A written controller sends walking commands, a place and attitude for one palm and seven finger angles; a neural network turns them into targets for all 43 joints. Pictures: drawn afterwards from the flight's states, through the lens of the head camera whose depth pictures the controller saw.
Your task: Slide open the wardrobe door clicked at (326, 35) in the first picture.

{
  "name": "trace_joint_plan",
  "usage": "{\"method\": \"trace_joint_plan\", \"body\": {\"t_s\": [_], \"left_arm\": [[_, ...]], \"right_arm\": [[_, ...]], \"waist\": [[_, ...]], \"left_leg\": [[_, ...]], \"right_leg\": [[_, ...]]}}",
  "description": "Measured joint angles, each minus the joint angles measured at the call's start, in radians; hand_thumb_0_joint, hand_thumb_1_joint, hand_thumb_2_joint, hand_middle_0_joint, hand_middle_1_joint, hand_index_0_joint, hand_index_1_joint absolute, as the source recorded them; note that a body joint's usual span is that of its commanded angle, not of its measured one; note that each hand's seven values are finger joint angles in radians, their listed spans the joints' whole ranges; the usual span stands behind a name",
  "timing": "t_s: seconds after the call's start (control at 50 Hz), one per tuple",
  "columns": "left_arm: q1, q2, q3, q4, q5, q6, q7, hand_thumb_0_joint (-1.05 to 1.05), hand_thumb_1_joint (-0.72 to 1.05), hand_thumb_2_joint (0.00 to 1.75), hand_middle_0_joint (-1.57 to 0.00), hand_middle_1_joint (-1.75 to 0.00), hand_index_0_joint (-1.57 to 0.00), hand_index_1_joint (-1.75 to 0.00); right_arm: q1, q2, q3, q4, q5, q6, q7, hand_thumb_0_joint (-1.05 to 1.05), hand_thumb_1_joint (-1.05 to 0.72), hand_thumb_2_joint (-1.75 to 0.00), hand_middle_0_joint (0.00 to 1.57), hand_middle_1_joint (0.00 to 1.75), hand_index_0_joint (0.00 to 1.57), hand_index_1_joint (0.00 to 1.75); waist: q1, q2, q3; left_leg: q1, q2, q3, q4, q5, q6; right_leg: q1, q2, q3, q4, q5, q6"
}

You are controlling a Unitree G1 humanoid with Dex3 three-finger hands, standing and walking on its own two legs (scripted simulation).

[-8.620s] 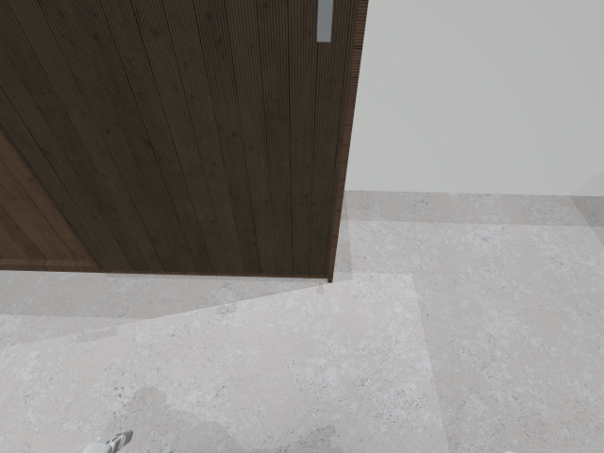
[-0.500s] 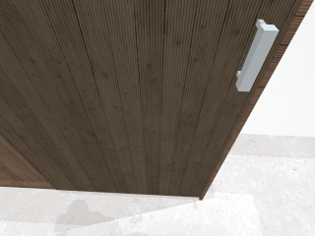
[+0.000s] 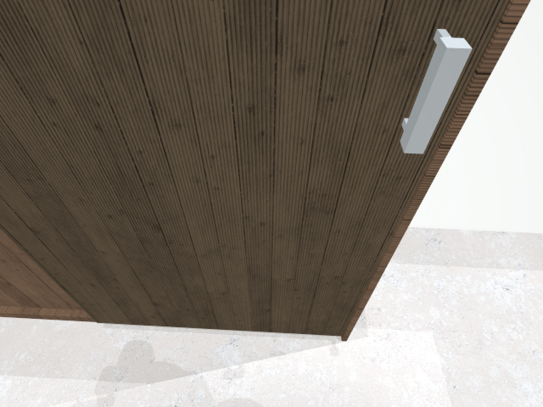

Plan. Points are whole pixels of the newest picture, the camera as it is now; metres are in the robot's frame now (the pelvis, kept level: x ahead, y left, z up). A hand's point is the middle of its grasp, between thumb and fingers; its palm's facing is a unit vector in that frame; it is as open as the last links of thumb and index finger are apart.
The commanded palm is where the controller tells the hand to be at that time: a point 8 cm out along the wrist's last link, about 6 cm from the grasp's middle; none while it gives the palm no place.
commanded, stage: raise the hand with hooked fingers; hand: right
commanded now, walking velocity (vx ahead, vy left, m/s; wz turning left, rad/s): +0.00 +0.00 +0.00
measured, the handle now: (426, 93) +0.46 -0.17 +0.25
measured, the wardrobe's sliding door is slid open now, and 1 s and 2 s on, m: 0.00 0.00 0.00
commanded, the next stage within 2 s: none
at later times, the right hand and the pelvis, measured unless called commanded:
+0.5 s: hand out of the picture +0.13 -0.21 +0.00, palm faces +0.17 +0.98 -0.04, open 9.0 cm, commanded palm +0.13 -0.26 +0.04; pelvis -0.03 +0.01 -0.04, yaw -3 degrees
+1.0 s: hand out of the picture +0.18 -0.27 +0.14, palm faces +0.09 +0.99 -0.09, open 12.1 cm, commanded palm +0.15 -0.31 +0.15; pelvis -0.04 -0.02 -0.01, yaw -3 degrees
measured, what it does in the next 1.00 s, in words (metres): stands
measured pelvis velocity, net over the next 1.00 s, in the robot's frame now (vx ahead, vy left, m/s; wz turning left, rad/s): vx -0.04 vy -0.02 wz -0.04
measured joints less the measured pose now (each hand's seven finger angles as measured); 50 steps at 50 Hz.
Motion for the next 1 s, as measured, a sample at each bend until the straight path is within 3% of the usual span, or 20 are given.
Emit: {"method": "trace_joint_plan", "body": {"t_s": [0.02,0.06,0.1,0.14,0.18,0.24,0.28,0.32,0.38,0.42,0.46,0.54,0.58,0.62,0.66,0.72,0.8,0.9,0.96,1.0], "left_arm": [[-0.002,0.006,0.001,-0.007,-0.002,0.002,-0.001,0.00,0.91,0.89,-0.20,-0.30,-0.20,-0.30],[0.035,0.022,-0.002,-0.101,-0.024,-0.049,0.016,0.01,0.91,0.89,-0.20,-0.30,-0.20,-0.30],[0.067,0.042,0.008,-0.162,-0.037,-0.145,0.037,0.01,0.91,0.89,-0.20,-0.30,-0.20,-0.30],[0.075,0.069,0.021,-0.233,-0.054,-0.191,0.042,0.01,0.91,0.89,-0.20,-0.30,-0.20,-0.30],[0.047,0.093,0.029,-0.289,-0.047,-0.219,0.046,0.01,0.91,0.89,-0.20,-0.30,-0.20,-0.30],[-0.021,0.103,0.037,-0.375,-0.034,-0.235,0.033,0.01,0.91,0.89,-0.20,-0.30,-0.20,-0.30],[-0.065,0.100,0.041,-0.435,-0.029,-0.234,0.013,0.01,0.91,0.89,-0.20,-0.30,-0.20,-0.30],[-0.097,0.101,0.045,-0.501,-0.034,-0.225,-0.006,0.01,0.91,0.89,-0.20,-0.30,-0.20,-0.30],[-0.113,0.115,0.048,-0.593,-0.047,-0.197,-0.004,0.01,0.90,0.89,-0.20,-0.30,-0.20,-0.30],[-0.110,0.124,0.053,-0.634,-0.050,-0.181,0.011,0.01,0.90,0.89,-0.20,-0.30,-0.20,-0.30],[-0.099,0.127,0.059,-0.650,-0.049,-0.178,0.025,0.01,0.90,0.89,-0.20,-0.30,-0.20,-0.30],[-0.071,0.123,0.044,-0.621,-0.041,-0.205,0.040,0.01,0.90,0.89,-0.20,-0.30,-0.20,-0.30],[-0.067,0.120,0.020,-0.588,-0.043,-0.221,0.042,0.01,0.90,0.89,-0.20,-0.30,-0.20,-0.30],[-0.068,0.113,-0.006,-0.556,-0.050,-0.230,0.046,0.01,0.90,0.89,-0.20,-0.30,-0.20,-0.30],[-0.065,0.099,-0.028,-0.532,-0.058,-0.232,0.051,0.01,0.90,0.89,-0.20,-0.30,-0.20,-0.30],[-0.050,0.077,-0.052,-0.523,-0.066,-0.228,0.055,0.01,0.90,0.89,-0.20,-0.30,-0.21,-0.30],[-0.011,0.066,-0.060,-0.533,-0.070,-0.230,0.059,0.01,0.90,0.89,-0.20,-0.30,-0.21,-0.30],[0.043,0.091,-0.042,-0.522,-0.066,-0.272,0.047,0.01,0.90,0.89,-0.20,-0.30,-0.21,-0.30],[0.044,0.118,-0.033,-0.501,-0.070,-0.290,0.049,0.01,0.90,0.89,-0.20,-0.30,-0.20,-0.30],[0.028,0.132,-0.030,-0.491,-0.076,-0.293,0.058,0.02,0.90,0.89,-0.20,-0.30,-0.20,-0.30]], "right_arm": [[0.000,0.005,0.001,0.000,-0.003,-0.007,-0.009,0.00,-0.91,-0.90,0.20,0.30,0.20,0.29],[0.114,0.003,-0.022,-0.357,0.069,0.076,-0.024,0.02,-0.92,-0.90,0.20,0.30,0.20,0.30],[0.184,-0.009,-0.022,-0.627,0.102,0.015,-0.066,0.03,-0.93,-0.90,0.20,0.31,0.20,0.30],[0.190,-0.009,-0.020,-0.839,0.141,-0.003,-0.084,0.03,-0.91,-0.89,0.20,0.32,0.20,0.31],[0.152,-0.007,-0.034,-0.972,0.163,-0.073,-0.066,0.03,-0.88,-0.88,0.20,0.34,0.20,0.33],[0.057,-0.008,-0.077,-1.026,0.190,-0.245,0.021,0.02,-0.83,-0.86,0.20,0.37,0.20,0.36],[0.021,-0.009,-0.100,-1.020,0.221,-0.355,0.129,0.01,-0.78,-0.84,0.20,0.39,0.20,0.39],[0.022,-0.014,-0.118,-1.001,0.239,-0.413,0.249,0.01,-0.74,-0.82,0.21,0.42,0.21,0.41],[0.087,-0.038,-0.133,-0.999,0.252,-0.351,0.348,0.00,-0.66,-0.80,0.22,0.46,0.22,0.46],[0.145,-0.054,-0.150,-1.017,0.264,-0.290,0.349,0.01,-0.61,-0.78,0.22,0.49,0.22,0.48],[0.194,-0.061,-0.180,-1.050,0.273,-0.268,0.313,0.01,-0.56,-0.76,0.23,0.52,0.23,0.51],[0.207,-0.076,-0.234,-1.147,0.284,-0.340,0.244,0.02,-0.47,-0.72,0.23,0.58,0.23,0.57],[0.153,-0.086,-0.241,-1.172,0.297,-0.387,0.262,0.02,-0.42,-0.70,0.23,0.61,0.23,0.60],[0.071,-0.102,-0.233,-1.168,0.310,-0.392,0.315,0.01,-0.38,-0.68,0.23,0.64,0.23,0.63],[-0.006,-0.126,-0.221,-1.146,0.315,-0.340,0.379,0.01,-0.33,-0.66,0.23,0.67,0.23,0.66],[-0.066,-0.175,-0.226,-1.098,0.326,-0.199,0.448,0.01,-0.26,-0.63,0.24,0.71,0.24,0.71],[-0.052,-0.202,-0.297,-1.099,0.370,-0.043,0.431,0.01,-0.17,-0.59,0.25,0.77,0.25,0.77],[-0.015,-0.181,-0.384,-1.223,0.392,-0.053,0.351,0.00,-0.05,-0.54,0.26,0.85,0.26,0.84],[-0.044,-0.175,-0.385,-1.257,0.382,-0.053,0.357,0.00,0.02,-0.51,0.26,0.89,0.26,0.89],[-0.078,-0.182,-0.374,-1.249,0.374,-0.019,0.377,0.00,0.07,-0.49,0.27,0.92,0.27,0.92]], "waist": [[0.001,-0.009,-0.001],[-0.005,-0.013,0.010],[-0.007,-0.023,-0.015],[0.006,-0.049,-0.041],[0.023,-0.070,-0.070],[0.037,-0.067,-0.113],[0.037,-0.043,-0.131],[0.034,-0.018,-0.129],[0.018,0.009,-0.121],[0.003,0.016,-0.119],[-0.013,0.013,-0.114],[-0.041,-0.005,-0.104],[-0.045,-0.022,-0.092],[-0.045,-0.041,-0.077],[-0.040,-0.057,-0.070],[-0.017,-0.070,-0.075],[0.014,-0.068,-0.080],[-0.006,-0.053,-0.083],[-0.028,-0.056,-0.077],[-0.039,-0.060,-0.071]], "left_leg": [[-0.006,-0.005,0.004,-0.002,0.003,-0.002],[-0.021,-0.002,0.001,0.023,-0.002,-0.004],[-0.044,0.016,0.006,0.060,-0.021,-0.007],[-0.058,0.032,0.024,0.089,-0.039,-0.013],[-0.088,0.038,0.038,0.122,-0.051,-0.016],[-0.185,0.038,0.036,0.211,-0.077,-0.012],[-0.261,0.033,0.027,0.281,-0.098,-0.005],[-0.311,0.026,0.022,0.336,-0.115,0.004],[-0.344,0.020,0.022,0.381,-0.133,0.010],[-0.344,0.016,0.031,0.387,-0.139,0.011],[-0.328,0.010,0.046,0.379,-0.139,0.013],[-0.289,0.004,0.083,0.354,-0.134,0.015],[-0.272,0.003,0.099,0.344,-0.130,0.014],[-0.256,0.002,0.108,0.328,-0.119,0.011],[-0.245,0.001,0.102,0.306,-0.103,0.008],[-0.233,0.001,0.076,0.266,-0.075,0.001],[-0.208,0.004,0.042,0.217,-0.048,-0.008],[-0.160,0.008,0.030,0.171,-0.033,-0.015],[-0.127,0.014,0.037,0.150,-0.027,-0.023],[-0.108,0.019,0.042,0.137,-0.022,-0.027]], "right_leg": [[-0.021,-0.006,0.004,0.025,-0.004,0.001],[-0.027,-0.004,0.001,0.037,-0.016,-0.004],[-0.039,0.013,0.004,0.040,-0.011,-0.009],[-0.059,0.028,0.022,0.063,-0.012,-0.014],[-0.098,0.033,0.035,0.103,-0.023,-0.018],[-0.191,0.027,0.032,0.185,-0.046,-0.015],[-0.259,0.018,0.023,0.247,-0.066,-0.009],[-0.306,0.008,0.019,0.300,-0.084,-0.001],[-0.340,-0.001,0.020,0.347,-0.103,0.003],[-0.347,-0.004,0.029,0.364,-0.111,0.004],[-0.345,-0.009,0.044,0.375,-0.117,0.004],[-0.337,-0.011,0.082,0.391,-0.123,0.005],[-0.334,-0.009,0.099,0.397,-0.121,0.003],[-0.326,-0.009,0.108,0.393,-0.114,0.002],[-0.313,-0.010,0.102,0.372,-0.101,0.000],[-0.285,-0.011,0.076,0.321,-0.077,-0.006],[-0.238,-0.008,0.041,0.252,-0.053,-0.014],[-0.189,-0.002,0.029,0.209,-0.044,-0.022],[-0.165,0.006,0.036,0.198,-0.041,-0.029],[-0.150,0.012,0.040,0.188,-0.036,-0.034]]}}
